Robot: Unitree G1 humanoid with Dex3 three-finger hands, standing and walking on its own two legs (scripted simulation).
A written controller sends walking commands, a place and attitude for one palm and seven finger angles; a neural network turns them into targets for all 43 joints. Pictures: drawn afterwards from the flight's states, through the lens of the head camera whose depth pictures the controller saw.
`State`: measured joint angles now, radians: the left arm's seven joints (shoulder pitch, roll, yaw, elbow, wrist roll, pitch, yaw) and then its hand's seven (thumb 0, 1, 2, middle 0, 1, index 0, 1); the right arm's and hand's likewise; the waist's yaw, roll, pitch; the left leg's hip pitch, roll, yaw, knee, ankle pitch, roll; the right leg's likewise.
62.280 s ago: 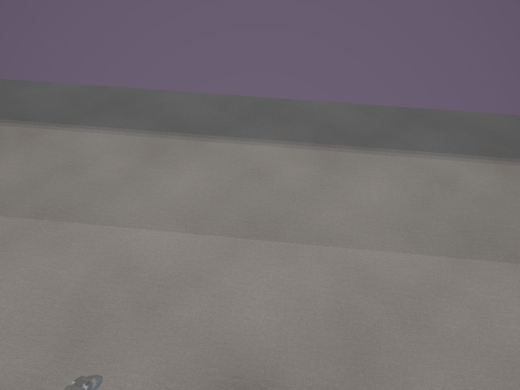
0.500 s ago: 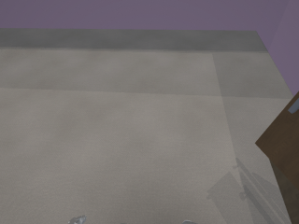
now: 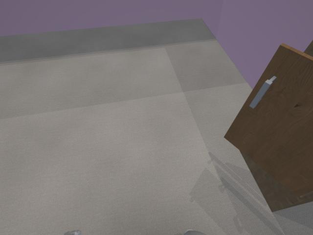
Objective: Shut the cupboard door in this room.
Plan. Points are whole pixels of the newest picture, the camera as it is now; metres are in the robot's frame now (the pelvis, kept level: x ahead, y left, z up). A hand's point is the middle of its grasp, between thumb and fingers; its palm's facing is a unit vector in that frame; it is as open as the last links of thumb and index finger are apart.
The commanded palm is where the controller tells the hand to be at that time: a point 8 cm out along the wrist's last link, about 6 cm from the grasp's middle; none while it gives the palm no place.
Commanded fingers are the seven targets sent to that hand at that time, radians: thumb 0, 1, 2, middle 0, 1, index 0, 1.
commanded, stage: turn to face it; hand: left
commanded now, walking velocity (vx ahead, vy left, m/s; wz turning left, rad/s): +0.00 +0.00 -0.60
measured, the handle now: (262, 92) +0.62 -0.36 -0.05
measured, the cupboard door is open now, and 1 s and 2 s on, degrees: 29 29 29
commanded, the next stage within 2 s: take the last steps up to it in 1.24 s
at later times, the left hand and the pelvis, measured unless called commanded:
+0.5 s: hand (98, 215) +0.18 +0.19 -0.17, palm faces -0.25 -0.95 -0.20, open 7.4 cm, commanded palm none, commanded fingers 0.00 0.90 0.90 -0.20 -0.30 -0.20 -0.30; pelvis +0.03 +0.02 +0.00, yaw -17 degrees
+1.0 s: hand (119, 202) +0.23 +0.13 -0.18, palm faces -0.51 -0.83 -0.22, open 7.4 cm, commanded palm none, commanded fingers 0.00 0.90 0.90 -0.20 -0.30 -0.20 -0.30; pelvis +0.05 +0.00 -0.01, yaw -33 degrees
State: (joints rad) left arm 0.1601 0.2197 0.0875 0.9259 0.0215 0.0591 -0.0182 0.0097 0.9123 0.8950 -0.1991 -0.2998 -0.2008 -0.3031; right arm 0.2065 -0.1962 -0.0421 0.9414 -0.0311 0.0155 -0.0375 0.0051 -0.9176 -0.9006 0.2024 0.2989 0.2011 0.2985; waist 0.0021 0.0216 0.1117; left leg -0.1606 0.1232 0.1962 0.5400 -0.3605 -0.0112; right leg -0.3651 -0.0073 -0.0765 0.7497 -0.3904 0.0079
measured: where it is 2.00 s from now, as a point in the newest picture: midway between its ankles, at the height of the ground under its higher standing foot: outside the picture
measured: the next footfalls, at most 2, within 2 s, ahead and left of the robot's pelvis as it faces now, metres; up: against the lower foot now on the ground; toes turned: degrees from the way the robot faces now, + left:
right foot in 0.06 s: +0.06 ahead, -0.13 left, +0.00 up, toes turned -6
left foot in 0.36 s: +0.11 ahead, +0.13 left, +0.00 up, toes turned -9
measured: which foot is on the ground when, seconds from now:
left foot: down 0.00-0.06, up 0.08-0.34, down 0.36-0.68, up 0.70-0.96, down 0.98-1.00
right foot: up 0.00-0.04, down 0.06-0.36, up 0.38-0.66, down 0.68-0.98, up 1.00-1.00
